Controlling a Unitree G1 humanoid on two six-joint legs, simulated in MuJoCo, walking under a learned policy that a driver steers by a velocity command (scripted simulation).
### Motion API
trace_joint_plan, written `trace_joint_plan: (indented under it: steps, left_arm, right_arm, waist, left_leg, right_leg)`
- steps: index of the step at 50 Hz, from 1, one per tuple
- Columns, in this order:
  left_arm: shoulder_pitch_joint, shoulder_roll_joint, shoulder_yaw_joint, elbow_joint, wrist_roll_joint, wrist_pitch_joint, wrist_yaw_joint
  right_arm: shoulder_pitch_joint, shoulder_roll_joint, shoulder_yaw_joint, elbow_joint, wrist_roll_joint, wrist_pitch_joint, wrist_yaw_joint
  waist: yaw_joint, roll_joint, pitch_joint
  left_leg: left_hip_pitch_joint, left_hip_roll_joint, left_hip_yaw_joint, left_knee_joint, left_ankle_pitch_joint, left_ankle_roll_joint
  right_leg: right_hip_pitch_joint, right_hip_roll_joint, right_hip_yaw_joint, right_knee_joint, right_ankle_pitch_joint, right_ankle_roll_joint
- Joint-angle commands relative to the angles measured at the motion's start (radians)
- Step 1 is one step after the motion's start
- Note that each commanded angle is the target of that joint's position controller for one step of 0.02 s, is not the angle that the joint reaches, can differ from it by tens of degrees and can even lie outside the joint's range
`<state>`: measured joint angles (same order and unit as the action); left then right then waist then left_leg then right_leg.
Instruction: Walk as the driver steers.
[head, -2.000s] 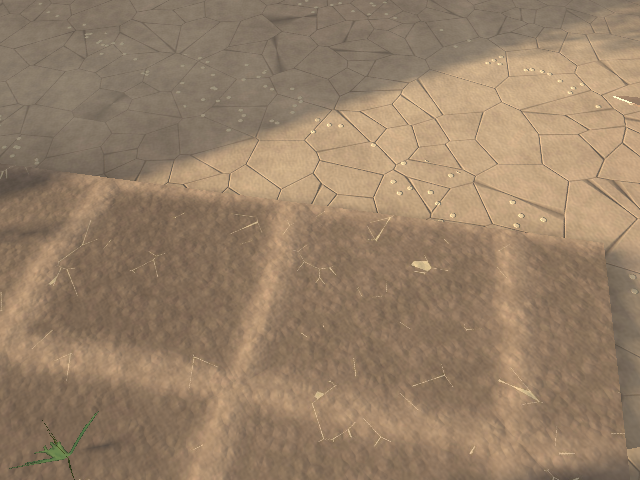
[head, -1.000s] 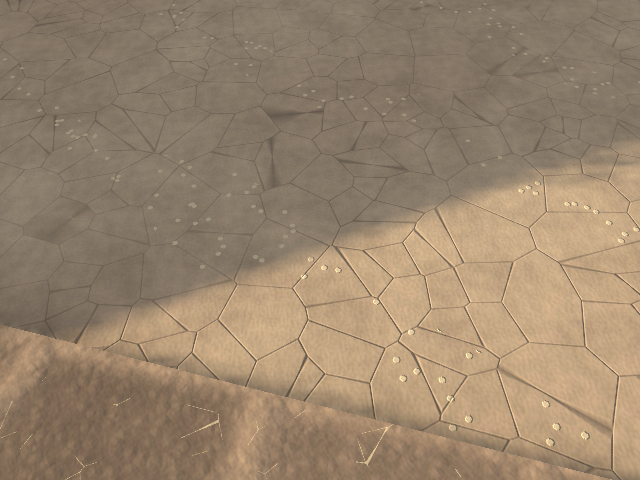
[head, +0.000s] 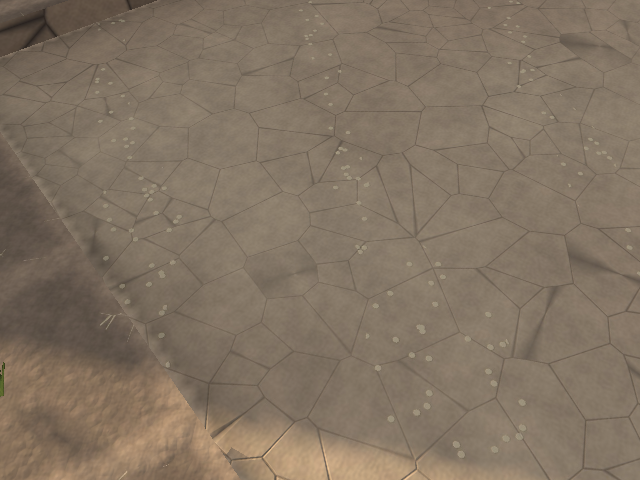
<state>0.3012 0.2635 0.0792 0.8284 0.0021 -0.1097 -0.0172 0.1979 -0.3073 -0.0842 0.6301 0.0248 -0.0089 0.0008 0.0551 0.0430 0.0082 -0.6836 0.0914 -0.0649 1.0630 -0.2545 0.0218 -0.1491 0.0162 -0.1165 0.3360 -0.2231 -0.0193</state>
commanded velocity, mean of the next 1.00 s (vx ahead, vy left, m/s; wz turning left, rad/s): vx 0.19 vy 0.00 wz -0.13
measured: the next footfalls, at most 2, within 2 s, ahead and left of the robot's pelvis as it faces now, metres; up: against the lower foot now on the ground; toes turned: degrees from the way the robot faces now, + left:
left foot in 0.22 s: +0.28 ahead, +0.17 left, +0.00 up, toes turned +10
right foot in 0.78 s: +0.30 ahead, -0.07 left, -0.06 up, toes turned -9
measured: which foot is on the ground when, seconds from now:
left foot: up 0.00-0.20, down 0.22-0.78, up 0.80-1.00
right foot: down 0.00-0.24, up 0.26-0.76, down 0.78-1.00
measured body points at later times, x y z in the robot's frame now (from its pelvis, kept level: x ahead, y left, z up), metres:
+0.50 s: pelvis +0.21 +0.08 +0.00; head +0.25 +0.10 +0.45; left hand +0.28 +0.37 -0.13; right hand +0.38 -0.17 -0.10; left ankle +0.24 +0.16 -0.74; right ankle +0.27 -0.08 -0.69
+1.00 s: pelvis +0.27 +0.03 -0.06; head +0.31 -0.01 +0.38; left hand +0.45 +0.27 -0.16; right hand +0.36 -0.27 -0.18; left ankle +0.28 +0.17 -0.63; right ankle +0.26 -0.07 -0.80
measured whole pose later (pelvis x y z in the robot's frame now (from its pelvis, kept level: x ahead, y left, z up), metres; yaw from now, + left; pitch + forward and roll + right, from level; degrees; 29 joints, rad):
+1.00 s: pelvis +0.27 +0.03 -0.06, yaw -14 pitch +5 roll +2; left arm 0.20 0.26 0.05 0.71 0.01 0.04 0.02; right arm 0.10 -0.26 -0.06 0.72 -0.01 0.03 -0.08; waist 0.01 0.03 0.02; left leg -0.79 0.01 -0.01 1.56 -0.50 -0.06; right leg -0.36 0.04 0.09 0.50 -0.21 -0.05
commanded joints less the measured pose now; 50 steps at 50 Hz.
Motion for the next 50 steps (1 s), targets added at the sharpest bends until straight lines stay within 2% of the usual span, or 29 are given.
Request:
trace_joint_plan:
  steps: [1,4,7,8,9,10,11,12,13,14,15,16,18,20,21,23,27,31,36,38,39,40,41,42,43,45,47,49,50]
  left_arm:
    - [-0.089,0.172,0.037,-0.059,-0.007,-0.013,0.003]
    - [-0.060,0.193,0.038,-0.033,-0.019,0.000,0.007]
    - [-0.027,0.224,0.044,-0.011,-0.035,0.015,0.006]
    - [-0.042,0.237,0.047,-0.012,-0.039,0.023,0.008]
    - [-0.039,0.247,0.048,-0.006,-0.045,0.031,0.010]
    - [-0.043,0.245,0.042,-0.003,-0.049,0.036,0.012]
    - [-0.023,0.209,0.026,-0.002,-0.034,0.032,0.014]
    - [0.048,0.099,-0.017,-0.046,0.019,0.021,0.002]
    - [0.084,0.122,-0.027,-0.020,0.002,0.011,-0.005]
    - [0.009,0.202,-0.002,-0.022,-0.041,0.016,-0.008]
    - [-0.040,0.181,-0.009,-0.037,-0.055,0.022,-0.006]
    - [-0.036,0.176,-0.005,-0.019,-0.043,0.030,0.002]
    - [0.030,0.160,0.000,0.017,-0.024,0.072,0.018]
    - [0.073,0.135,0.007,0.030,-0.026,0.094,0.032]
    - [0.054,0.130,0.011,0.018,-0.022,0.098,0.039]
    - [0.003,0.131,0.017,-0.013,-0.012,0.101,0.043]
    - [-0.061,0.104,0.015,-0.058,-0.010,0.110,0.020]
    - [-0.111,0.097,0.016,-0.107,-0.008,0.134,-0.009]
    - [-0.155,0.088,0.018,-0.149,-0.020,0.160,-0.041]
    - [-0.073,0.073,0.024,-0.115,-0.020,0.152,-0.034]
    - [-0.020,0.108,0.039,-0.091,-0.015,0.143,-0.019]
    - [0.025,0.225,0.068,-0.098,0.003,0.127,0.000]
    - [0.063,0.254,0.055,-0.122,0.009,0.113,0.002]
    - [0.084,0.278,0.065,-0.130,0.016,0.106,-0.012]
    - [0.031,0.274,0.066,-0.134,0.011,0.108,-0.008]
    - [-0.081,0.181,0.027,-0.167,-0.002,0.133,0.026]
    - [-0.120,0.184,0.019,-0.186,0.006,0.146,0.045]
    - [-0.108,0.186,0.018,-0.197,0.017,0.142,0.059]
    - [-0.101,0.186,0.018,-0.199,0.013,0.140,0.064]
  right_arm:
    - [-0.042,-0.017,0.008,-0.075,-0.002,-0.016,0.014]
    - [-0.129,-0.014,0.014,-0.093,-0.001,-0.030,0.035]
    - [-0.184,-0.033,0.008,-0.126,0.005,-0.028,0.049]
    - [-0.178,-0.049,0.001,-0.134,-0.001,-0.027,0.052]
    - [-0.141,-0.064,-0.009,-0.131,-0.012,-0.029,0.050]
    - [-0.024,-0.093,-0.028,-0.105,-0.019,-0.034,0.047]
    - [0.106,-0.149,-0.053,-0.069,-0.023,-0.034,0.033]
    - [0.171,-0.252,-0.062,-0.067,-0.045,-0.035,0.015]
    - [0.181,-0.216,-0.041,-0.082,-0.039,-0.034,0.021]
    - [0.156,-0.155,-0.022,-0.073,-0.038,-0.033,0.030]
    - [0.121,-0.126,-0.013,-0.054,-0.033,-0.038,0.033]
    - [0.067,-0.106,-0.006,-0.046,-0.029,-0.049,0.035]
    - [-0.013,-0.089,-0.001,-0.032,-0.043,-0.064,0.036]
    - [-0.059,-0.078,-0.001,-0.012,-0.051,-0.085,0.024]
    - [-0.077,-0.071,0.000,0.000,-0.048,-0.089,0.015]
    - [-0.077,-0.072,-0.003,0.024,-0.047,-0.086,-0.006]
    - [-0.078,-0.076,-0.009,0.056,-0.045,-0.058,-0.039]
    - [-0.065,-0.086,-0.019,0.074,-0.036,-0.033,-0.055]
    - [-0.038,-0.103,-0.030,0.080,-0.017,-0.005,-0.066]
    - [-0.044,-0.086,-0.026,0.099,-0.008,-0.001,-0.065]
    - [-0.003,-0.046,-0.015,0.121,-0.020,-0.002,-0.055]
    - [-0.007,0.004,-0.001,0.099,-0.052,-0.007,-0.042]
    - [-0.008,0.017,0.007,0.083,-0.059,-0.015,-0.030]
    - [-0.070,-0.041,0.000,0.039,-0.022,-0.024,-0.031]
    - [-0.123,-0.052,-0.002,0.019,-0.006,-0.021,-0.045]
    - [-0.151,-0.048,-0.001,0.032,-0.025,0.008,-0.080]
    - [-0.128,-0.028,0.005,0.016,-0.039,0.027,-0.091]
    - [-0.105,-0.008,0.014,0.007,-0.043,0.023,-0.092]
    - [-0.098,-0.001,0.018,-0.001,-0.043,0.020,-0.090]
  waist:
    - [-0.020,-0.101,0.007]
    - [0.018,-0.099,0.015]
    - [0.028,-0.122,0.037]
    - [0.010,-0.130,0.041]
    - [-0.022,-0.137,0.006]
    - [-0.097,-0.118,-0.055]
    - [-0.156,-0.081,-0.132]
    - [-0.116,0.171,-0.274]
    - [-0.125,0.183,-0.492]
    - [-0.153,0.071,-0.416]
    - [-0.134,0.055,-0.299]
    - [-0.100,-0.002,-0.223]
    - [-0.034,0.024,-0.181]
    - [-0.003,0.028,-0.147]
    - [0.000,0.032,-0.120]
    - [-0.009,0.029,-0.102]
    - [-0.037,0.031,-0.084]
    - [-0.068,0.031,-0.070]
    - [-0.104,0.041,-0.065]
    - [-0.062,0.004,-0.093]
    - [-0.050,-0.078,-0.113]
    - [-0.048,-0.305,-0.114]
    - [-0.038,-0.306,-0.192]
    - [0.023,-0.247,-0.317]
    - [0.010,-0.201,-0.279]
    - [-0.022,-0.115,-0.189]
    - [-0.060,-0.150,-0.152]
    - [-0.059,-0.137,-0.183]
    - [-0.059,-0.129,-0.194]
  left_leg:
    - [-0.029,0.040,-0.003,-0.162,0.147,-0.003]
    - [0.032,0.009,0.054,-0.325,0.250,0.011]
    - [0.050,-0.019,0.091,-0.410,0.177,0.040]
    - [0.080,-0.042,0.111,-0.440,0.129,0.059]
    - [0.180,-0.084,0.136,-0.463,0.094,0.080]
    - [0.359,-0.131,0.154,-0.546,0.166,0.112]
    - [0.617,-0.119,0.101,-0.562,0.351,0.144]
    - [1.028,0.194,-0.295,-0.512,0.696,0.282]
    - [1.061,0.343,-0.537,-0.602,0.770,0.395]
    - [0.971,0.295,-0.368,-0.601,0.841,0.352]
    - [0.878,0.251,-0.245,-0.602,0.837,0.314]
    - [0.745,0.206,-0.162,-0.645,0.734,0.272]
    - [0.526,0.181,-0.072,-0.722,0.740,0.262]
    - [0.439,0.169,0.004,-0.786,0.668,0.261]
    - [0.430,0.175,0.026,-0.802,0.629,0.256]
    - [0.452,0.177,0.067,-0.805,0.585,0.244]
    - [0.477,0.175,0.129,-0.780,0.442,0.227]
    - [0.485,0.222,0.117,-0.681,0.315,0.223]
    - [0.445,0.270,0.092,-0.474,0.215,0.169]
    - [0.378,0.234,0.144,-0.306,0.172,0.107]
    - [0.303,0.172,0.214,-0.134,0.088,0.052]
    - [0.000,0.063,0.280,0.243,-0.375,-0.045]
    - [-0.217,-0.017,0.184,0.558,-0.612,-0.104]
    - [-0.255,-0.041,0.074,0.637,-0.523,-0.107]
    - [-0.311,-0.035,0.051,0.659,-0.440,-0.101]
    - [-0.269,-0.024,0.019,0.591,-0.312,-0.090]
    - [-0.207,-0.055,0.026,0.531,-0.237,-0.087]
    - [-0.175,-0.079,0.025,0.538,-0.202,-0.081]
    - [-0.180,-0.086,0.020,0.530,-0.196,-0.083]
  right_leg:
    - [0.040,-0.271,0.130,-0.182,0.268,-0.176]
    - [0.079,-0.254,0.040,-0.163,0.279,-0.140]
    - [0.157,-0.284,0.010,-0.128,0.301,-0.120]
    - [0.177,-0.285,-0.013,-0.071,0.453,-0.107]
    - [0.171,-0.281,-0.027,0.022,0.663,-0.100]
    - [0.144,-0.253,-0.052,0.175,0.789,-0.078]
    - [0.003,-0.210,-0.065,0.364,0.698,-0.038]
    - [-0.396,-0.085,-0.069,0.745,-0.100,0.041]
    - [-0.444,-0.019,0.132,0.939,-0.450,0.053]
    - [-0.471,-0.065,0.196,0.959,-0.398,0.045]
    - [-0.516,-0.095,0.187,0.912,-0.375,0.041]
    - [-0.488,-0.127,0.194,0.820,-0.292,0.041]
    - [-0.319,-0.125,0.179,0.806,-0.189,0.066]
    - [-0.274,-0.108,0.196,0.762,-0.078,0.085]
    - [-0.297,-0.110,0.213,0.713,-0.034,0.096]
    - [-0.335,-0.114,0.215,0.642,0.056,0.105]
    - [-0.340,-0.123,0.196,0.485,0.173,0.108]
    - [-0.348,-0.125,0.186,0.379,0.157,0.097]
    - [-0.281,-0.076,0.103,0.225,0.064,0.072]
    - [-0.107,-0.016,0.029,0.059,0.215,0.019]
    - [0.023,-0.012,0.041,0.029,0.387,-0.013]
    - [0.214,-0.236,0.312,0.128,0.987,-0.108]
    - [0.337,-0.402,0.486,0.244,1.447,-0.266]
    - [0.350,-0.421,0.548,0.188,1.301,-0.369]
    - [0.322,-0.390,0.531,0.164,1.077,-0.350]
    - [0.139,-0.332,0.475,0.117,0.779,-0.270]
    - [0.029,-0.287,0.469,0.082,0.686,-0.249]
    - [0.023,-0.267,0.461,0.085,0.748,-0.241]
    - [0.036,-0.262,0.461,0.088,0.765,-0.240]
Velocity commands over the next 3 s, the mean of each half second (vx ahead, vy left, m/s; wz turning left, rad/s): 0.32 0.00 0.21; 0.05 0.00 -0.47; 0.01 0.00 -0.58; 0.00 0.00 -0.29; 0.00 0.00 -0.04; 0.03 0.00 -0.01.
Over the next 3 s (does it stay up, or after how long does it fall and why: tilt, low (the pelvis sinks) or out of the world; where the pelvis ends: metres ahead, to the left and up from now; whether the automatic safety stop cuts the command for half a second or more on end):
stays up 0.21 0.08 0.00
